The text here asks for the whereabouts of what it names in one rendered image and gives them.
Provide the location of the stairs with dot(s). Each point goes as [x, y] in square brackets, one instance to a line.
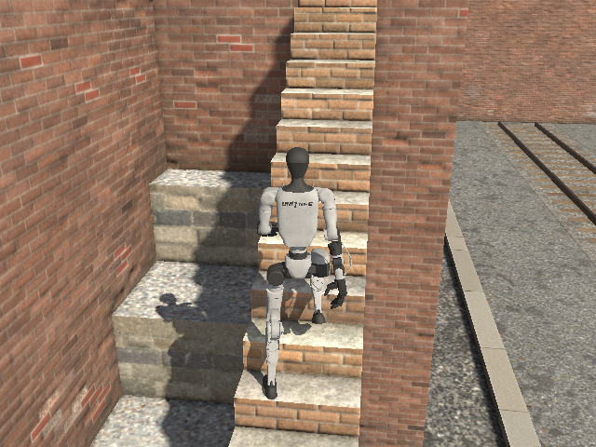
[327, 109]

